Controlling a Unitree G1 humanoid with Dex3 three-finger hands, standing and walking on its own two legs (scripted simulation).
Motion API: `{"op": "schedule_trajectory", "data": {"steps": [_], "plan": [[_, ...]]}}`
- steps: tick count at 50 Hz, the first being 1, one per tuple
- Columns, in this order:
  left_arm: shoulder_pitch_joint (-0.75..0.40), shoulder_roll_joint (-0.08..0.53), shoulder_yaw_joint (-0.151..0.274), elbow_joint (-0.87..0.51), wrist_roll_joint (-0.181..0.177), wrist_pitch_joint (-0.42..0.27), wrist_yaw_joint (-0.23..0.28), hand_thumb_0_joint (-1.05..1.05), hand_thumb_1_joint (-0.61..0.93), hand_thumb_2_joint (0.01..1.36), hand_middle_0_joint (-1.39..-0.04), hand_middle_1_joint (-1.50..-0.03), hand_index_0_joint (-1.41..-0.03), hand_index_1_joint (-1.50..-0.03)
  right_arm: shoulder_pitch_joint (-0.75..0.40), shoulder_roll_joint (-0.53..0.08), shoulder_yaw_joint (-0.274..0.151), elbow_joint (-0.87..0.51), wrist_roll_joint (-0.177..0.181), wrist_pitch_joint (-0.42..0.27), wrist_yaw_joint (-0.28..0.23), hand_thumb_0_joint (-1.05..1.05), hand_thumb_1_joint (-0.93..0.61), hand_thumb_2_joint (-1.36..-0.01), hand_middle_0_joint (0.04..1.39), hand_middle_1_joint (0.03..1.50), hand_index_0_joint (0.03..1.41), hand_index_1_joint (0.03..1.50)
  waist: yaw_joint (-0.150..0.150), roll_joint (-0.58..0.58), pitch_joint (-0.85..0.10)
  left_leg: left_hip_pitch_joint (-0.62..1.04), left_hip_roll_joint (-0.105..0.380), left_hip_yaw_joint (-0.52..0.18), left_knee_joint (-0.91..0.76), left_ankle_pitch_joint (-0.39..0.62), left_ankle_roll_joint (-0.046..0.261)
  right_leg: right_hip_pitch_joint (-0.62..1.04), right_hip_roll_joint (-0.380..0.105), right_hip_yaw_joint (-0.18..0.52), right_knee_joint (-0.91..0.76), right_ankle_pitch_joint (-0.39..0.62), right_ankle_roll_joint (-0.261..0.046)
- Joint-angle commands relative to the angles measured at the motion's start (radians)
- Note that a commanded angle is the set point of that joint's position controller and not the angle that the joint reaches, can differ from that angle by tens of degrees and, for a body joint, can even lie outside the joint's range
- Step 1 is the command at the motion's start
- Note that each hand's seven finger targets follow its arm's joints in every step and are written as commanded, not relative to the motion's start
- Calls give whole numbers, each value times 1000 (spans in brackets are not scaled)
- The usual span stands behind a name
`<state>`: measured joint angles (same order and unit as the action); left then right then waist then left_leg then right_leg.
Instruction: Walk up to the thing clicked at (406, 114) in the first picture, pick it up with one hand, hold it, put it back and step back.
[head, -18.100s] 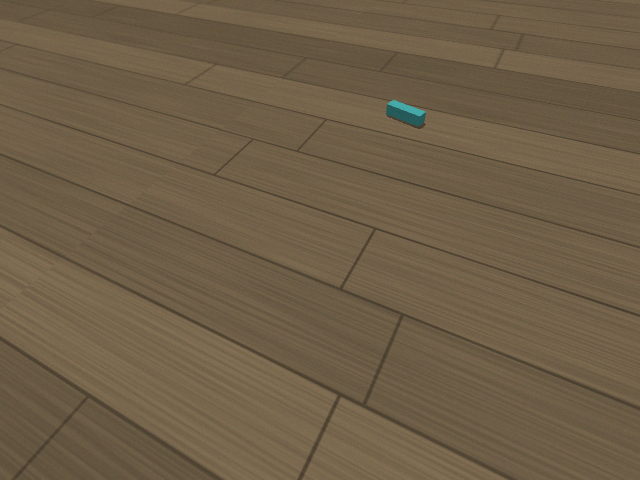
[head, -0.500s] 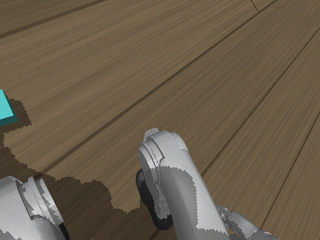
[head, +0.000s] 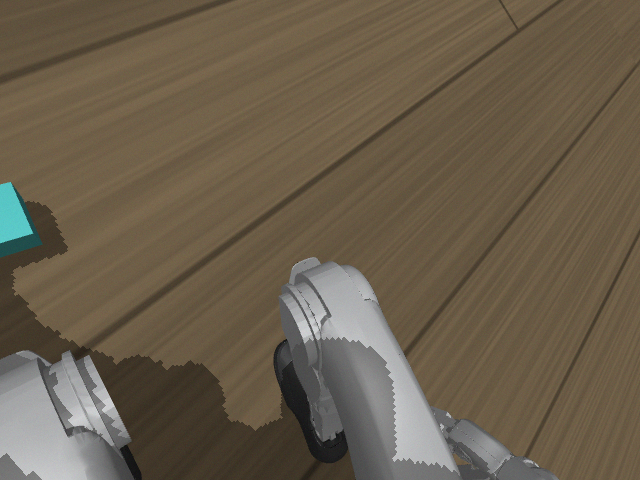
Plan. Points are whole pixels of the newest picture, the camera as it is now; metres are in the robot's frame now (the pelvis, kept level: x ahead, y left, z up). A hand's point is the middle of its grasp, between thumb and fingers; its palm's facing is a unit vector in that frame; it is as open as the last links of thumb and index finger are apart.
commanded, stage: settle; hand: left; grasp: from above
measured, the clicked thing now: out of the picture +0.44 +0.33 -0.26
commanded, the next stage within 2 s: lift in 0.96 s
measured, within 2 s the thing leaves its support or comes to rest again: leaves its support in 0.30 s
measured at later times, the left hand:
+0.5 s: hand out of the picture +0.43 +0.35 -0.19, palm faces -0.37 -0.11 -0.92, open 9.9 cm
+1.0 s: hand out of the picture +0.42 +0.35 -0.11, palm faces -0.44 -0.08 -0.90, open 9.7 cm
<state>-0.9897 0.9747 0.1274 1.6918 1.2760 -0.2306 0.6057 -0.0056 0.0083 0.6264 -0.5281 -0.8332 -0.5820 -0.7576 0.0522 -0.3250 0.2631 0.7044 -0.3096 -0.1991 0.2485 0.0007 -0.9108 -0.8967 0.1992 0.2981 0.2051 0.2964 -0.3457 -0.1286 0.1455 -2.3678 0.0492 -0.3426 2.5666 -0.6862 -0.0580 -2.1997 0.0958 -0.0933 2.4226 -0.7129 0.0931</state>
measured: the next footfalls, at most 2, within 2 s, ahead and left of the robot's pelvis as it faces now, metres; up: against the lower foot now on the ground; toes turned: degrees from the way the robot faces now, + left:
none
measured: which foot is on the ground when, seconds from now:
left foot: down 0.00-1.00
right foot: down 0.00-1.00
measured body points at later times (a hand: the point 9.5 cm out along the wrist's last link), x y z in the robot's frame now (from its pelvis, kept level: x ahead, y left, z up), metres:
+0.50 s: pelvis +0.00 +0.00 +0.01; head +0.24 +0.12 +0.37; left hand +0.45 +0.35 -0.13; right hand +0.09 -0.26 -0.07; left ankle +0.06 +0.15 -0.26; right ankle +0.11 -0.14 -0.26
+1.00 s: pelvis -0.01 -0.01 +0.03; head +0.20 +0.09 +0.42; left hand +0.44 +0.35 -0.06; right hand +0.09 -0.27 -0.07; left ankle +0.06 +0.15 -0.26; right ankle +0.11 -0.14 -0.26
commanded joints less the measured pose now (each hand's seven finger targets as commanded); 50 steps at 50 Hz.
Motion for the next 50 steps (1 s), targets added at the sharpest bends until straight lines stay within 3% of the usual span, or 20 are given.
{"op": "schedule_trajectory", "data": {"steps": [1, 3, 5, 6, 8, 9, 10, 11, 13, 17, 19, 21, 23, 26, 28, 33, 40, 41, 43, 50], "plan": [[-224, 218, 3, -86, -9, 0, 22, 0, 549, 877, -895, -903, -927, -871, 167, -324, -95, -1, 2, -1, -14, 0, -914, -904, 200, 300, 199, 300, -45, 491, -600, 500, 21, 180, -242, 158, 53, 267, 18, -187, -211, 271, -91], [-210, 235, 15, -84, -13, 5, 15, 0, 565, 880, -906, -901, -938, -869, 161, -315, -88, 2, 4, -3, -15, 0, -913, -903, 200, 299, 200, 299, -34, 494, -605, 503, 23, 182, -238, 158, 54, 274, 19, -179, -215, 271, -91], [-242, 194, -17, -140, -27, 6, 7, 0, 561, 855, -910, -888, -942, -856, 157, -316, -96, -18, 10, -8, -14, 0, -916, -905, 200, 300, 199, 300, -33, 508, -625, 515, 19, 187, -247, 163, 53, 284, 18, -178, -219, 277, -92], [-219, 250, 29, -136, -17, 9, 12, 0, 570, 855, -913, -892, -948, -857, 181, -322, -100, 7, 5, -4, -13, 0, -915, -904, 200, 300, 200, 300, -23, 523, -652, 538, 22, 183, -248, 188, 51, 294, 18, -184, -212, 294, -92], [-204, 230, 23, -123, -27, 14, 2, 0, 561, 880, -935, -861, -951, -846, 171, -316, -103, -3, 13, -2, -14, 0, -916, -905, 200, 299, 199, 299, -20, 494, -636, 499, 20, 189, -242, 165, 56, 288, 18, -173, -217, 278, -93], [-234, 238, 40, -202, -34, 5, 6, 0, 575, 885, -940, -871, -960, -853, 173, -321, -112, -3, 13, 2, -14, 0, -916, -905, 200, 299, 199, 299, -11, 518, -676, 518, 20, 186, -250, 178, 53, 303, 17, -179, -223, 285, -93], [-218, 246, 45, -193, -24, 10, 4, 0, 581, 898, -946, -874, -964, -856, 185, -315, -110, 0, 12, 4, -15, 0, -916, -905, 200, 300, 200, 300, -12, 530, -680, 533, 20, 189, -249, 188, 52, 301, 16, -176, -215, 297, -96], [-258, 214, 19, -260, -30, 6, -4, 0, 579, 881, -943, -866, -963, -847, 168, -307, -110, -12, 14, 3, -11, 0, -916, -905, 200, 299, 199, 299, -7, 558, -713, 546, 19, 192, -252, 200, 49, 302, 16, -176, -215, 305, -97], [-243, 204, 12, -264, -32, 13, -13, 0, 578, 887, -947, -849, -963, -835, 168, -302, -118, -12, 23, 0, -9, 0, -914, -904, 200, 299, 199, 299, -6, 540, -697, 533, 18, 198, -245, 187, 53, 289, 16, -168, -217, 298, -96], [-226, 214, 54, -364, -38, 24, -22, 0, 605, 877, -959, -846, -979, -827, 190, -298, -148, -1, 43, 11, -10, 0, -913, -903, 200, 299, 199, 299, 32, 585, -785, 578, 12, 208, -264, 226, 47, 304, 8, -163, -222, 322, -103], [-217, 178, 34, -357, -42, 41, -41, 0, 618, 893, -974, -849, -990, -835, 191, -287, -163, 5, 56, 19, -6, 0, -914, -904, 200, 299, 199, 299, 31, 571, -758, 553, 11, 217, -263, 211, 50, 272, 7, -154, -225, 312, -104], [-221, 168, 43, -411, -48, 52, -55, 0, 639, 889, -980, -851, -1001, -832, 202, -283, -182, 3, 72, 28, -6, 0, -912, -903, 200, 299, 199, 299, 50, 592, -799, 574, 8, 220, -281, 223, 48, 270, 1, -149, -228, 317, -109], [-215, 107, 6, -399, -53, 68, -86, 0, 649, 875, -991, -836, -1010, -819, 210, -273, -200, 9, 86, 35, -4, 0, -912, -903, 200, 299, 199, 299, 43, 566, -775, 559, 4, 225, -285, 216, 51, 243, -2, -145, -233, 309, -110], [-235, 67, -19, -435, -69, 84, -135, 0, 652, 839, -1005, -793, -1019, -780, 228, -265, -219, 3, 108, 49, -6, 0, -911, -903, 200, 299, 199, 299, 51, 539, -783, 544, -4, 234, -308, 186, 58, 248, -7, -128, -262, 280, -109], [-229, 72, -16, -449, -74, 86, -163, 0, 654, 835, -1008, -783, -1021, -772, 231, -263, -226, -2, 119, 63, -9, 0, -910, -903, 200, 299, 199, 299, 67, 525, -806, 550, -6, 231, -328, 179, 58, 249, -11, -128, -266, 267, -111], [-245, 7, -60, -473, -85, 79, -235, 0, 660, 825, -1012, -774, -1026, -762, 244, -244, -244, -10, 151, 96, -24, 0, -910, -903, 200, 299, 199, 299, 70, 466, -800, 546, -11, 239, -345, 169, 63, 245, -19, -111, -288, 255, -112], [-294, 41, -48, -514, -74, 53, -284, 0, 677, 826, -1042, -762, -1051, -756, 261, -233, -247, -32, 164, 134, -56, 0, -912, -904, 200, 300, 199, 300, 70, 419, -790, 524, -20, 259, -359, 149, 72, 271, -27, -88, -335, 219, -113], [-285, 32, -54, -523, -73, 49, -288, 0, 694, 813, -1033, -776, -1053, -758, 255, -222, -246, -36, 167, 139, -60, 0, -910, -903, 200, 300, 199, 300, 82, 427, -808, 531, -20, 262, -369, 146, 71, 280, -26, -80, -339, 209, -114], [-286, 62, -31, -523, -72, 45, -292, 0, 697, 814, -1043, -759, -1058, -745, 262, -230, -251, -40, 169, 144, -69, 0, -910, -902, 200, 300, 199, 300, 90, 418, -802, 546, -22, 262, -378, 136, 70, 266, -30, -82, -346, 188, -119], [-311, 62, -35, -548, -68, 38, -302, 0, 699, 854, -1059, -753, -1062, -752, 275, -220, -255, -39, 175, 165, -98, 0, -911, -902, 200, 300, 199, 300, 95, 442, -838, 571, -25, 275, -406, 134, 70, 279, -37, -70, -366, 184, -119]]}}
